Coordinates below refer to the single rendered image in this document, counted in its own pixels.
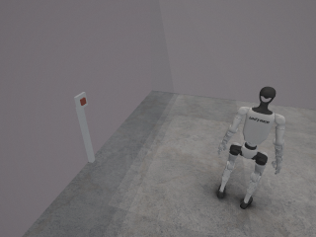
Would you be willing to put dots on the left robot forearm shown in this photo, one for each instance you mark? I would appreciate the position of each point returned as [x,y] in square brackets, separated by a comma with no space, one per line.
[227,136]

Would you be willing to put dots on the button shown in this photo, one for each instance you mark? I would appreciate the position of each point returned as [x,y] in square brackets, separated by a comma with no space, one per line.
[83,101]

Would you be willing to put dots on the robot head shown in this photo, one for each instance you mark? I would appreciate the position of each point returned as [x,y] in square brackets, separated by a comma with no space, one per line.
[266,92]

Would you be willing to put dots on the robot left upper arm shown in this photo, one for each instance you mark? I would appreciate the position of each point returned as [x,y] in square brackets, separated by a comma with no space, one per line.
[237,119]

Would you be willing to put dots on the right robot forearm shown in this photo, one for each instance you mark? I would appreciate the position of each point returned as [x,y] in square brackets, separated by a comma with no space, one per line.
[279,152]

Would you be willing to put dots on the panel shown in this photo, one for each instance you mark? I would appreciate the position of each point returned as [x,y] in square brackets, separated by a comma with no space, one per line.
[84,126]

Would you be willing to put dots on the left robot thigh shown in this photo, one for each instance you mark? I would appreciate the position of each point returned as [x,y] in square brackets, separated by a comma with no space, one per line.
[234,151]

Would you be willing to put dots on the robot left hand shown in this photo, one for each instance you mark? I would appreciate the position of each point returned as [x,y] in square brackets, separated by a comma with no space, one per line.
[220,147]

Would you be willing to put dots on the robot right upper arm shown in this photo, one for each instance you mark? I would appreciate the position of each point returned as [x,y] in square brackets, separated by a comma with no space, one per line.
[280,130]

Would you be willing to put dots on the robot right hand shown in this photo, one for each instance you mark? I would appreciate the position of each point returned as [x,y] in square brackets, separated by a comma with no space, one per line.
[277,166]

